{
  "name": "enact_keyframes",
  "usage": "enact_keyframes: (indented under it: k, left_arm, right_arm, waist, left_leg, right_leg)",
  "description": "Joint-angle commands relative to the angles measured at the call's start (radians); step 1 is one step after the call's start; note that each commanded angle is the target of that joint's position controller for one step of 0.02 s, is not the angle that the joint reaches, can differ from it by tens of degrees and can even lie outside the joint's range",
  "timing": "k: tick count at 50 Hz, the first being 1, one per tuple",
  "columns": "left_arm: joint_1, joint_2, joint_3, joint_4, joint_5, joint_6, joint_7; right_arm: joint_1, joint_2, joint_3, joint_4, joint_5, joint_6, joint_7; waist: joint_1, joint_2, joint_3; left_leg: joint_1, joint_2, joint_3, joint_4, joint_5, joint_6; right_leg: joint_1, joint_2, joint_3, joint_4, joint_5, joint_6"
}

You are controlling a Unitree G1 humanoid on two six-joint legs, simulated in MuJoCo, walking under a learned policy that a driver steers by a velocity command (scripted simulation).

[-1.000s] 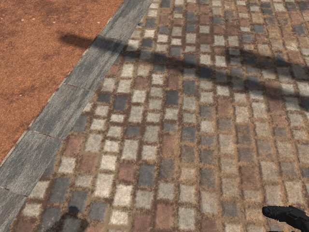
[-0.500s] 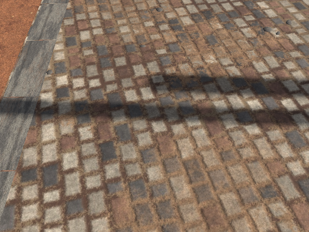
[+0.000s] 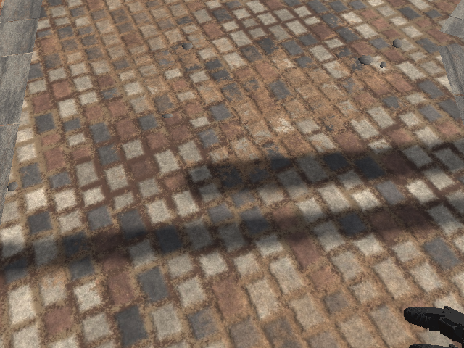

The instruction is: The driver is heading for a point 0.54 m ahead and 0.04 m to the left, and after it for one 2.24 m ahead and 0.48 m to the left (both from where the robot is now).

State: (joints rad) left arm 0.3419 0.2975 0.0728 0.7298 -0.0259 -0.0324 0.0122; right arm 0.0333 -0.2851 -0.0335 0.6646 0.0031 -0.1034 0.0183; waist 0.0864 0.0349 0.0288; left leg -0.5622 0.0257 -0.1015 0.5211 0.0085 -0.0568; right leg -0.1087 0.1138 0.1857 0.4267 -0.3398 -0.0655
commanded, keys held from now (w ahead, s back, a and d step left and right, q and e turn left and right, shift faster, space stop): w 0.54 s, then w+q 0.02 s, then q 0.44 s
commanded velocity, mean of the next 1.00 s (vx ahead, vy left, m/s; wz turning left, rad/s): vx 0.38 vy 0.00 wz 0.03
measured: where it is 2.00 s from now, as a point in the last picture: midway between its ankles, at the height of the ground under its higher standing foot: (282, 337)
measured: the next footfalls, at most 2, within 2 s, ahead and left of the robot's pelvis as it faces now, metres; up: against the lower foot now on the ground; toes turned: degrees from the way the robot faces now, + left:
left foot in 0.06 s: +0.21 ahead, +0.14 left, +0.00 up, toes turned -5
right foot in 0.56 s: +0.44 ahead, -0.14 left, +0.00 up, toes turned -6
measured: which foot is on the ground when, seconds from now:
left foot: up 0.00-0.04, down 0.06-0.56, up 0.58-1.00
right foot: down 0.00-0.08, up 0.10-0.54, down 0.56-1.00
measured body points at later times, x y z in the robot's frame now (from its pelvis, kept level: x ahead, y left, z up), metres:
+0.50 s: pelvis +0.27 +0.01 +0.00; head +0.30 +0.00 +0.45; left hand +0.53 +0.20 -0.07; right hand +0.22 -0.28 -0.13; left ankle +0.17 +0.14 -0.74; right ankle +0.40 -0.14 -0.72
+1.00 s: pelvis +0.46 -0.03 +0.00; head +0.49 -0.02 +0.45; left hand +0.54 +0.26 -0.12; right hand +0.65 -0.27 -0.10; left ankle +0.54 +0.09 -0.72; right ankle +0.41 -0.13 -0.74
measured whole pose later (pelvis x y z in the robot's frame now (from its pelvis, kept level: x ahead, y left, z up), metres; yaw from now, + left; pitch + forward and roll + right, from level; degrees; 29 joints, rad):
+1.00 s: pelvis +0.46 -0.03 +0.00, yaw +6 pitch +1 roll -2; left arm 0.18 0.29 0.07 0.81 -0.01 -0.02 0.03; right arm 0.14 -0.28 -0.06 0.69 0.01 0.02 0.04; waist 0.03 0.02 0.05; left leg -0.49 0.05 0.02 0.64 -0.17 0.00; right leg -0.12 -0.01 -0.23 0.41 -0.31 -0.02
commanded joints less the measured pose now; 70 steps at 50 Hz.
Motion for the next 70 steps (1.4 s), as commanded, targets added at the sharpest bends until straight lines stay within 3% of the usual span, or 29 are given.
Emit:
enact_keyframes:
  k: [1,2,3,4,5,6,7,9,12,17,24,27,28,29,30,31,32,34,40,49,51,52,53,54,55,56,58,62,70]
  left_arm:
    - [-0.009,0.141,0.039,-0.048,0.004,-0.005,0.007]
    - [-0.006,0.113,0.029,-0.048,0.010,-0.005,0.004]
    - [-0.001,0.060,0.008,-0.057,0.019,-0.009,-0.001]
    - [0.130,0.002,-0.011,-0.071,0.000,-0.019,0.000]
    - [0.152,0.055,-0.009,-0.061,-0.012,-0.026,0.001]
    - [0.060,0.129,0.009,-0.063,-0.016,-0.026,0.000]
    - [-0.028,0.137,0.010,-0.081,-0.004,-0.024,0.000]
    - [-0.095,0.111,0.010,-0.101,0.017,-0.031,-0.005]
    - [-0.077,0.058,-0.003,-0.095,0.016,-0.028,-0.014]
    - [-0.225,0.016,-0.028,-0.129,0.021,-0.040,-0.024]
    - [-0.364,0.047,-0.020,-0.174,0.006,-0.054,-0.049]
    - [-0.135,0.124,0.022,-0.109,0.017,-0.055,-0.040]
    - [0.048,0.197,0.044,-0.081,0.032,-0.051,-0.028]
    - [0.076,0.272,0.056,-0.071,0.040,-0.043,-0.027]
    - [0.076,0.173,0.033,-0.074,0.035,-0.040,-0.026]
    - [0.007,0.137,0.018,-0.078,0.035,-0.043,-0.025]
    - [-0.056,0.104,0.007,-0.079,0.039,-0.046,-0.029]
    - [-0.147,0.062,-0.002,-0.073,0.041,-0.055,-0.036]
    - [-0.218,0.107,0.017,-0.031,0.044,-0.051,0.001]
    - [-0.194,0.165,0.040,0.020,0.003,0.013,0.021]
    - [-0.170,0.144,0.038,0.032,-0.002,0.020,0.024]
    - [-0.140,0.118,0.028,0.018,0.029,0.014,0.021]
    - [-0.115,0.061,0.003,-0.024,0.063,0.010,0.012]
    - [-0.175,0.105,0.013,-0.007,0.048,0.010,0.001]
    - [-0.211,0.116,0.017,-0.021,0.018,0.015,-0.002]
    - [-0.214,0.106,0.018,-0.010,0.020,0.021,0.007]
    - [-0.217,0.116,0.025,-0.009,0.034,0.035,0.022]
    - [-0.199,0.078,0.014,-0.003,0.028,0.037,0.026]
    - [-0.202,0.090,0.020,-0.013,0.018,0.015,0.000]
  right_arm:
    - [0.020,-0.129,-0.048,-0.056,0.006,-0.028,0.004]
    - [0.100,-0.144,-0.060,-0.033,-0.003,-0.033,0.000]
    - [0.219,-0.182,-0.073,-0.022,-0.021,-0.038,-0.005]
    - [0.338,-0.275,-0.097,0.011,-0.038,-0.029,-0.006]
    - [0.380,-0.229,-0.093,0.037,-0.007,-0.021,0.007]
    - [0.328,-0.156,-0.072,0.027,0.006,-0.018,0.005]
    - [0.277,-0.130,-0.061,0.019,-0.001,-0.009,0.003]
    - [0.222,-0.091,-0.044,0.026,-0.015,-0.005,0.000]
    - [0.227,-0.093,-0.042,0.047,-0.004,-0.010,-0.001]
    - [0.265,-0.157,-0.056,0.085,0.010,0.001,-0.009]
    - [0.360,-0.188,-0.060,0.151,0.025,0.032,-0.012]
    - [0.341,-0.179,-0.053,0.154,0.024,0.044,-0.019]
    - [0.334,-0.124,-0.028,0.125,0.001,0.039,-0.020]
    - [0.448,-0.014,0.006,0.107,0.001,0.021,-0.018]
    - [0.401,-0.124,-0.021,0.129,0.020,0.011,-0.016]
    - [0.332,-0.164,-0.036,0.111,0.036,0.010,-0.016]
    - [0.301,-0.151,-0.036,0.112,0.028,0.016,-0.022]
    - [0.312,-0.123,-0.042,0.120,0.017,0.048,-0.029]
    - [0.257,-0.058,-0.035,0.068,0.006,0.097,-0.028]
    - [0.120,-0.092,-0.059,-0.050,0.005,0.116,0.024]
    - [0.216,-0.132,-0.083,-0.037,0.000,0.111,0.015]
    - [0.291,-0.245,-0.116,-0.038,-0.003,0.110,-0.008]
    - [0.283,-0.323,-0.125,-0.061,-0.024,0.109,-0.017]
    - [0.285,-0.232,-0.102,-0.071,-0.018,0.103,-0.010]
    - [0.225,-0.207,-0.093,-0.080,-0.012,0.095,-0.008]
    - [0.176,-0.184,-0.089,-0.082,0.004,0.095,-0.012]
    - [0.110,-0.167,-0.081,-0.097,0.007,0.108,-0.026]
    - [0.116,-0.185,-0.092,-0.105,-0.003,0.118,-0.045]
    - [0.100,-0.188,-0.096,-0.119,0.006,0.142,-0.048]
  waist:
    - [-0.067,-0.162,-0.048]
    - [-0.105,-0.159,-0.084]
    - [-0.159,-0.101,-0.194]
    - [-0.135,0.164,-0.331]
    - [-0.146,0.265,-0.322]
    - [-0.166,0.140,-0.180]
    - [-0.161,0.063,-0.100]
    - [-0.122,0.041,-0.018]
    - [-0.097,0.075,-0.026]
    - [-0.139,0.041,-0.007]
    - [-0.164,0.052,0.022]
    - [-0.030,0.031,-0.119]
    - [0.044,-0.070,-0.267]
    - [-0.013,-0.335,-0.374]
    - [0.028,-0.223,-0.341]
    - [0.011,-0.177,-0.214]
    - [-0.024,-0.119,-0.166]
    - [-0.089,-0.131,-0.106]
    - [-0.119,-0.132,-0.076]
    - [-0.081,-0.116,-0.059]
    - [-0.129,-0.061,-0.111]
    - [-0.142,0.120,-0.183]
    - [-0.102,0.297,-0.268]
    - [-0.160,0.130,-0.350]
    - [-0.139,0.084,-0.266]
    - [-0.114,0.016,-0.206]
    - [-0.076,0.049,-0.150]
    - [-0.076,0.087,-0.170]
    - [-0.092,0.141,-0.146]
  left_leg:
    - [0.185,-0.016,0.032,-0.042,-0.040,0.046]
    - [0.301,-0.017,0.050,-0.072,-0.046,0.076]
    - [0.506,0.095,-0.050,-0.053,-0.078,0.136]
    - [0.845,0.303,-0.461,-0.113,-0.266,0.301]
    - [0.881,0.376,-0.734,-0.225,-0.527,0.351]
    - [0.774,0.343,-0.632,-0.246,-0.610,0.312]
    - [0.661,0.300,-0.490,-0.248,-0.525,0.280]
    - [0.492,0.226,-0.320,-0.289,-0.312,0.265]
    - [0.428,0.189,-0.203,-0.337,-0.148,0.279]
    - [0.416,0.167,-0.060,-0.374,-0.023,0.272]
    - [0.532,0.221,-0.043,-0.309,0.043,0.231]
    - [0.494,0.154,0.039,-0.023,0.342,0.174]
    - [0.294,0.098,0.074,0.278,0.118,0.132]
    - [-0.067,-0.069,0.094,0.609,-0.532,0.066]
    - [-0.153,-0.039,-0.027,0.728,-0.604,0.061]
    - [-0.175,-0.007,-0.027,0.747,-0.537,0.060]
    - [-0.135,0.029,-0.005,0.712,-0.485,0.047]
    - [-0.032,0.068,0.005,0.622,-0.417,0.026]
    - [0.043,0.064,0.057,0.387,-0.172,-0.004]
    - [0.084,0.031,0.131,0.109,-0.221,0.077]
    - [0.277,-0.026,0.147,-0.057,-0.037,0.133]
    - [0.488,0.117,-0.074,-0.077,0.442,0.210]
    - [0.694,0.355,-0.445,-0.079,0.635,0.452]
    - [0.679,0.337,-0.436,-0.113,0.508,0.454]
    - [0.602,0.297,-0.338,-0.126,0.409,0.406]
    - [0.533,0.243,-0.282,-0.143,0.267,0.347]
    - [0.382,0.180,-0.228,-0.182,0.130,0.303]
    - [0.341,0.143,-0.226,-0.187,0.071,0.298]
    - [0.309,0.113,-0.375,-0.169,-0.167,0.255]
  right_leg:
    - [-0.041,-0.249,0.216,-0.008,0.251,-0.111]
    - [-0.047,-0.214,0.192,0.071,0.319,-0.088]
    - [-0.112,-0.163,0.132,0.287,0.280,-0.054]
    - [-0.426,-0.018,-0.008,0.635,0.007,0.027]
    - [-0.611,-0.034,-0.006,0.804,-0.246,0.044]
    - [-0.677,-0.081,0.015,0.872,-0.170,0.044]
    - [-0.670,-0.117,-0.027,0.867,-0.099,0.043]
    - [-0.618,-0.176,-0.053,0.754,-0.007,0.039]
    - [-0.552,-0.202,-0.100,0.633,0.036,0.052]
    - [-0.507,-0.202,-0.146,0.310,0.262,0.074]
    - [-0.427,-0.156,-0.172,0.101,0.283,0.037]
    - [-0.060,-0.115,-0.211,0.032,0.270,-0.030]
    - [0.242,-0.302,-0.007,0.063,0.295,-0.100]
    - [0.503,-0.533,0.413,-0.025,0.244,-0.252]
    - [0.446,-0.525,0.448,-0.070,0.269,-0.246]
    - [0.325,-0.498,0.269,-0.063,0.467,-0.212]
    - [0.217,-0.447,0.138,-0.064,0.645,-0.186]
    - [0.042,-0.387,-0.017,-0.113,0.758,-0.149]
    - [-0.076,-0.360,-0.231,-0.190,0.790,-0.151]
    - [0.062,-0.419,-0.281,-0.026,0.685,-0.103]
    - [0.018,-0.340,-0.338,0.193,0.697,-0.028]
    - [-0.156,-0.246,-0.383,0.447,0.446,0.056]
    - [-0.483,-0.067,-0.319,0.754,-0.340,0.133]
    - [-0.501,-0.091,-0.118,0.844,-0.362,0.121]
    - [-0.537,-0.115,-0.109,0.849,-0.292,0.106]
    - [-0.547,-0.138,-0.109,0.791,-0.220,0.105]
    - [-0.469,-0.143,-0.117,0.689,-0.117,0.117]
    - [-0.388,-0.105,-0.117,0.502,-0.054,0.144]
    - [-0.245,-0.073,-0.105,0.186,0.004,0.115]
Velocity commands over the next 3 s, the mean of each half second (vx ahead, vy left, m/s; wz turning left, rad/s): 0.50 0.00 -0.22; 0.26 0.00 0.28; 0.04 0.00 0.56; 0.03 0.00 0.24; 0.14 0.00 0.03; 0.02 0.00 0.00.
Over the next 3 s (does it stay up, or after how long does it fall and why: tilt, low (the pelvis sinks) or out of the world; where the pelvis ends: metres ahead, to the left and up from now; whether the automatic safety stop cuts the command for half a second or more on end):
stays up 0.61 -0.01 0.00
